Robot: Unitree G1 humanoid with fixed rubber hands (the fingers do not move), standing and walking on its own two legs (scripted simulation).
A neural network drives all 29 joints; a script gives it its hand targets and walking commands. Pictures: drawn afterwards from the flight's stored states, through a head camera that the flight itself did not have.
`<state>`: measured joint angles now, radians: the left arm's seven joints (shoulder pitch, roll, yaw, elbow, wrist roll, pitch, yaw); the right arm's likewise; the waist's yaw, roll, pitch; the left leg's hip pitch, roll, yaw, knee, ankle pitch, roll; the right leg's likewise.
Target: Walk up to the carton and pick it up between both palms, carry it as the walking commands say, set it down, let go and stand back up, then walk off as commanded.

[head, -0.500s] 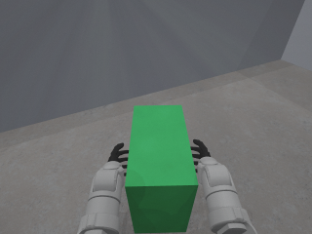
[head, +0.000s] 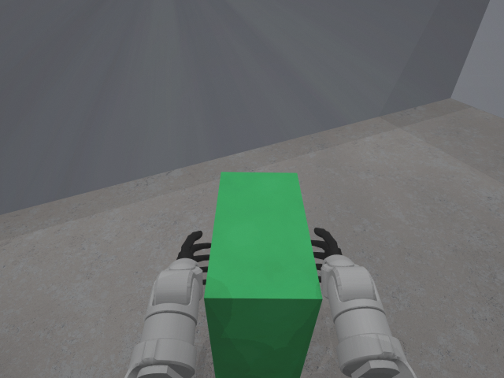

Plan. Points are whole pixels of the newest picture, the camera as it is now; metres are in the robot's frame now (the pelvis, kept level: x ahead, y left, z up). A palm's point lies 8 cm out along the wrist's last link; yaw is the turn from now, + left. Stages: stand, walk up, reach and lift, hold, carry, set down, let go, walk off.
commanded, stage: hold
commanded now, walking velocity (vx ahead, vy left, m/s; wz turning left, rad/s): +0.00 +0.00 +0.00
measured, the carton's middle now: (258, 270) +0.34 +0.00 -0.02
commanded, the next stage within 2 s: carry in 0.28 s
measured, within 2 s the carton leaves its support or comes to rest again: neither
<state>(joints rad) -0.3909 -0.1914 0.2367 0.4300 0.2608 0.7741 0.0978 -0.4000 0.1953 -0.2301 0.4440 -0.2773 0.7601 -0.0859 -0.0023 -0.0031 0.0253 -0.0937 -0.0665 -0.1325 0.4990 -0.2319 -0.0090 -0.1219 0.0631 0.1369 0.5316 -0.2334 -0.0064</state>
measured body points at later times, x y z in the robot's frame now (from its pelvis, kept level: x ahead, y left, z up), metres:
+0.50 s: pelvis +0.02 -0.02 -0.01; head -0.03 -0.03 +0.44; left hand +0.34 +0.11 +0.07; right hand +0.34 -0.14 +0.06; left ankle +0.04 +0.13 -0.73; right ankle +0.05 -0.12 -0.73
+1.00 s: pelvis +0.14 -0.08 +0.00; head +0.12 -0.09 +0.45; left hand +0.44 +0.04 +0.09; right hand +0.43 -0.21 +0.09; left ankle +0.09 +0.07 -0.73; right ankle +0.13 -0.11 -0.73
